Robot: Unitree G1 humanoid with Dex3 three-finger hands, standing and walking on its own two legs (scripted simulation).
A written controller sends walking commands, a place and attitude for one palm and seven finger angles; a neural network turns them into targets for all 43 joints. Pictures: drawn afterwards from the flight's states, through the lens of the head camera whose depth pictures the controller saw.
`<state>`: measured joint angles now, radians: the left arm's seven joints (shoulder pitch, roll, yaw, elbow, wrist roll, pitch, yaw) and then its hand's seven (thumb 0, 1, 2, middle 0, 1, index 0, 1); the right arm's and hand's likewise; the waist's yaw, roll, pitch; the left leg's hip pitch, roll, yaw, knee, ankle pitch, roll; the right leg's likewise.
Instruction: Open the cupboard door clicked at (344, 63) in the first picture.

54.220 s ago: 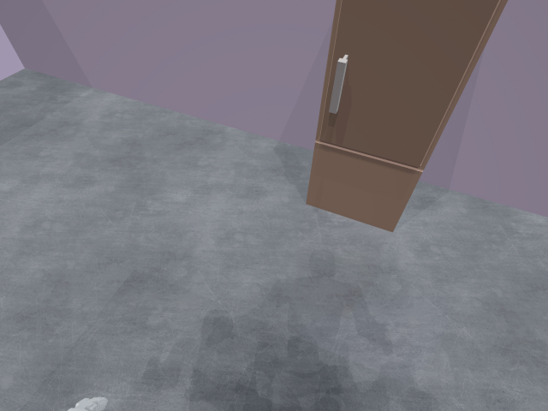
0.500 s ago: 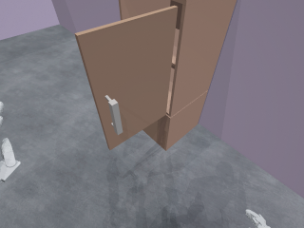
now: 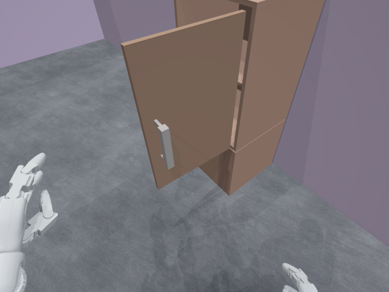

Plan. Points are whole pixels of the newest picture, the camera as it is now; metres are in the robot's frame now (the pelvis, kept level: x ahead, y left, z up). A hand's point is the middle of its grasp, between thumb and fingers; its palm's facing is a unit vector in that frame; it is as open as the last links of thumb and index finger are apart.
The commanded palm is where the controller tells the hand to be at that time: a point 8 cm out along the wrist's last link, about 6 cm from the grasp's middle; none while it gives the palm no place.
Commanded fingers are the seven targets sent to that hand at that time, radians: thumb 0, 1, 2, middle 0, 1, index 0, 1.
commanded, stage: let the arm hang, fingers relaxed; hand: left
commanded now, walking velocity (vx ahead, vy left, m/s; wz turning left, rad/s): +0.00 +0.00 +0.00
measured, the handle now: (163, 144) +0.58 +0.15 -0.08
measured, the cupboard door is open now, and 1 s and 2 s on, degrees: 87 87 87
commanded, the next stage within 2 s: look to check the result in 1.04 s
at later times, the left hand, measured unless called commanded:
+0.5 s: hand out of the picture -0.02 +0.19 -0.16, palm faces +0.02 -0.97 -0.24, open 7.2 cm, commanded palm none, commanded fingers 0.00 0.90 0.90 -0.20 -0.30 -0.20 -0.30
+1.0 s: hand out of the picture -0.01 +0.17 -0.16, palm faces +0.02 -0.98 -0.19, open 7.4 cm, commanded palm none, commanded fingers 0.00 0.90 0.90 -0.20 -0.30 -0.20 -0.30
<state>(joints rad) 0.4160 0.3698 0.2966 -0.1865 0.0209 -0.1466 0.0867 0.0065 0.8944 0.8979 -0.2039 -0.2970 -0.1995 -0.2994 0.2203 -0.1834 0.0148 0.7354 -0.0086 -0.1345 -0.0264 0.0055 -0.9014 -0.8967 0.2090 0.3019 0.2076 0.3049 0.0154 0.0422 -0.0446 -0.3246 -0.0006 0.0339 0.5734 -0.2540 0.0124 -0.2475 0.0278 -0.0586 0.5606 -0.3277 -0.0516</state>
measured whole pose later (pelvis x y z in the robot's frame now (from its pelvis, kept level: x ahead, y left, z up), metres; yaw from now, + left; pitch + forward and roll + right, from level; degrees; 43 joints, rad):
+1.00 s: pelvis -0.01 +0.00 +0.01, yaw +0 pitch -1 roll +0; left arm 0.27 0.14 0.00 1.14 0.01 0.00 0.03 0.01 0.92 0.90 -0.20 -0.30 -0.20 -0.30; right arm 0.26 -0.14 0.00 1.15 -0.02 0.01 -0.03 0.00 -0.91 -0.90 0.20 0.30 0.20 0.30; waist -0.01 0.01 0.04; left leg -0.21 0.00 0.04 0.39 -0.16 0.01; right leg -0.14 0.03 -0.05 0.39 -0.24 -0.05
